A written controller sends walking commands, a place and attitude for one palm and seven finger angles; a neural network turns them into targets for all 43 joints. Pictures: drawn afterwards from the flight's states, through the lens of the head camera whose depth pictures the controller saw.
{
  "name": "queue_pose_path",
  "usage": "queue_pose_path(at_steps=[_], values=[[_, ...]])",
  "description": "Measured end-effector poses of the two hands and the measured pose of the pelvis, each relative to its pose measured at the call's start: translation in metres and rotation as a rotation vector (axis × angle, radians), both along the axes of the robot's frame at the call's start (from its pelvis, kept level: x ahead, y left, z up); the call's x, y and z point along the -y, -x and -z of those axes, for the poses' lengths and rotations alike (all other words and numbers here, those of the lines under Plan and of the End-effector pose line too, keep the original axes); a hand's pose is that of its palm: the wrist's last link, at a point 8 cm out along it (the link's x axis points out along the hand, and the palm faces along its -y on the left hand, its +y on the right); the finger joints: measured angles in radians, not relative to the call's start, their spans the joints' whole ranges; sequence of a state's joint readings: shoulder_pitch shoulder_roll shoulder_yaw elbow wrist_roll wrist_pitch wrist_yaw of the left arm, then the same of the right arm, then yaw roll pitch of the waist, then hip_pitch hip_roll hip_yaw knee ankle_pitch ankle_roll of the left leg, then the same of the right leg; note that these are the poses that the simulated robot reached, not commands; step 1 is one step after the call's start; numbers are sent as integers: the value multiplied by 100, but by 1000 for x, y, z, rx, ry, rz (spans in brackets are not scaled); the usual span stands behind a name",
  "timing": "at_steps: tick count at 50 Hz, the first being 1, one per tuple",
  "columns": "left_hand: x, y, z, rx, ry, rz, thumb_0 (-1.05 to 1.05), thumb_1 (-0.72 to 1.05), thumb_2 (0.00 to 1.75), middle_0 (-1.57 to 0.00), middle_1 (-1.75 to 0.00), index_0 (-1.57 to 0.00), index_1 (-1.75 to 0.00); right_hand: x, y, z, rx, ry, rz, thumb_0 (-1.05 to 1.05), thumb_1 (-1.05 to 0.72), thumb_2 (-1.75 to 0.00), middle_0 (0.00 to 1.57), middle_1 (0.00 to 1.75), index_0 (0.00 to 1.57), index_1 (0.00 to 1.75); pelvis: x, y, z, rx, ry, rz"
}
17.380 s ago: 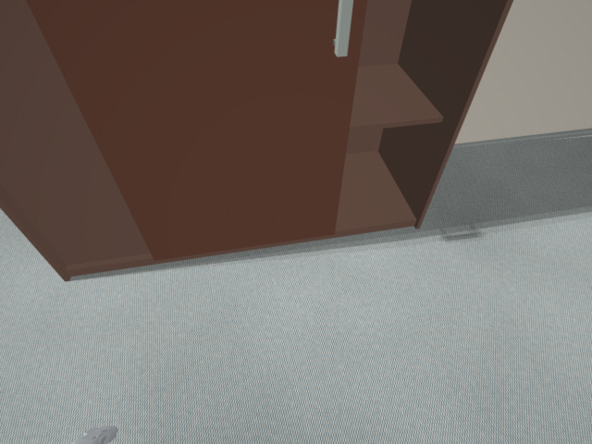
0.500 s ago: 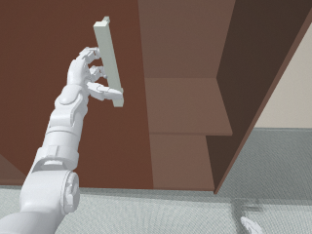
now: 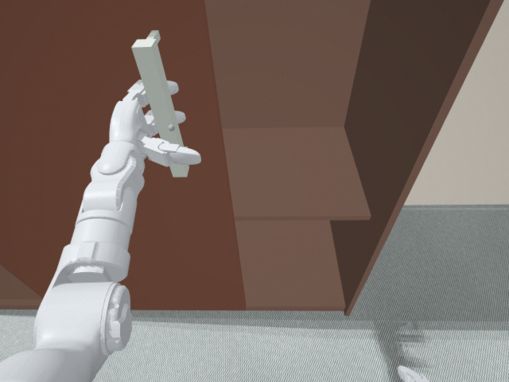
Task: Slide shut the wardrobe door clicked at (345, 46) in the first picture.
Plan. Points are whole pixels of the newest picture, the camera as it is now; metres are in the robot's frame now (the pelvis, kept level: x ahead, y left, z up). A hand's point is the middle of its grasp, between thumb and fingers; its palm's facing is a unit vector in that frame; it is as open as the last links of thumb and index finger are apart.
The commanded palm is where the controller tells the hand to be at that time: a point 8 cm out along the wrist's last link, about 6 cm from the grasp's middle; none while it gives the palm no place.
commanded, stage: slide the fingers in behind the handle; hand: left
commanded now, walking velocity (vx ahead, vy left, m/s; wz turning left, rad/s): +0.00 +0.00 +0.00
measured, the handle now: (168, 110) +0.49 +0.14 +0.20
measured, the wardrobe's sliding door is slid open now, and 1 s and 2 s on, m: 0.39 0.39 0.39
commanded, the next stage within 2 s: grip the handle and tug to test in 0.68 s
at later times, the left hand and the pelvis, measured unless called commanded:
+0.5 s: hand (174, 128) +0.44 +0.12 +0.20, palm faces -0.01 -1.00 +0.00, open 14.0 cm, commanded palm +0.42 +0.17 +0.20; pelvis +0.01 +0.00 +0.00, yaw +0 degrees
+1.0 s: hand (177, 127) +0.44 +0.12 +0.20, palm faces +0.00 -1.00 -0.01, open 12.9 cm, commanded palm +0.42 +0.16 +0.20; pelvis +0.00 +0.00 +0.00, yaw +0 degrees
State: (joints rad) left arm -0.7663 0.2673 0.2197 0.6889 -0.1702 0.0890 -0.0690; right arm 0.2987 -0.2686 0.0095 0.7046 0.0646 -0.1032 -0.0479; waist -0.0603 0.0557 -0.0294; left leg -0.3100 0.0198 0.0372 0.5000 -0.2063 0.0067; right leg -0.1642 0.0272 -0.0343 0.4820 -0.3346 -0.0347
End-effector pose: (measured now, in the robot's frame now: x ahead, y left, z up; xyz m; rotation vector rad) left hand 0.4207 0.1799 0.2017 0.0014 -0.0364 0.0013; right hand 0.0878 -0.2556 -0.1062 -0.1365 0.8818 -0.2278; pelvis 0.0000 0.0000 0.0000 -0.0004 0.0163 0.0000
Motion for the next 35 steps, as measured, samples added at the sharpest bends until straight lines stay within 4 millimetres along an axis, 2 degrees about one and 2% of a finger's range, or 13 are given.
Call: queue_pose_path(at_steps=[13,23,35], values=[[8,1,0,6,8,10,-1,-50,30,-30,-120,-30,-120,3,-14,-1,13,-5,-18,1,-90,-90,20,30,21,30,4,-4,0,-2,-3,-5],[4,2,0,5,-3,4,-1,-50,30,-30,-120,-30,-120,-1,-26,-4,33,-9,-26,1,-90,-90,20,30,21,30,3,-7,0,1,-3,-6],[6,-1,1,-3,-4,10,-1,-50,30,-30,-120,-30,-120,-7,-26,-3,23,-12,-30,1,-90,-90,20,30,21,30,-1,-7,0,-2,-2,-8]])
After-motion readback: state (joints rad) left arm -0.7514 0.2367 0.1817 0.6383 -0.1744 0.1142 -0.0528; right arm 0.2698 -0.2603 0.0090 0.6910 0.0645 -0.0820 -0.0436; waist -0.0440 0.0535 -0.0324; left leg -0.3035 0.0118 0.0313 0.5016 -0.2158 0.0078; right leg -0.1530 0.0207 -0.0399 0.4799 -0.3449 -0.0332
